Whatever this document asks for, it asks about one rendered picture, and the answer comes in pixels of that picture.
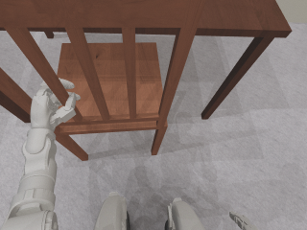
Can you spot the robot right shin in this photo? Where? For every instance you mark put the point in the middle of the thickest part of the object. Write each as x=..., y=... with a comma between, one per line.
x=175, y=200

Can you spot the table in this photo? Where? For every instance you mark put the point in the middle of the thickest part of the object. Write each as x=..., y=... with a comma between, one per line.
x=261, y=19

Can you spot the left robot hand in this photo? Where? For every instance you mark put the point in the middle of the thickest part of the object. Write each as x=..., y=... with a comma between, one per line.
x=43, y=107

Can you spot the left robot upper arm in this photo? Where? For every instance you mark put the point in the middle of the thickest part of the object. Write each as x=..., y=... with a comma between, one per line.
x=42, y=220

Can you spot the right robot hand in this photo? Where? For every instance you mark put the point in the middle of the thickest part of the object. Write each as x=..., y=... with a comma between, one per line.
x=242, y=221

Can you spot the chair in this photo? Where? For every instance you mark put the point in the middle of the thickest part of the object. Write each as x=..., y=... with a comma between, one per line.
x=119, y=82

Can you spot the left robot thigh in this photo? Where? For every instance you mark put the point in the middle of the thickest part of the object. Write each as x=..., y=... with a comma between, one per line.
x=112, y=213

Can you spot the robot left forearm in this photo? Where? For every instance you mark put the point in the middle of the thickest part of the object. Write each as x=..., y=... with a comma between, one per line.
x=37, y=183

